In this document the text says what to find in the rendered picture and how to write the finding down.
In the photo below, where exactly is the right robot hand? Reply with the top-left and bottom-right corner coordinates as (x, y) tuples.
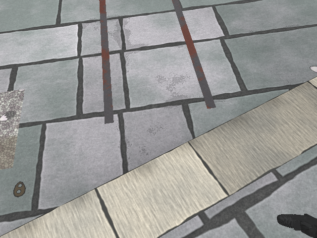
(276, 213), (317, 238)

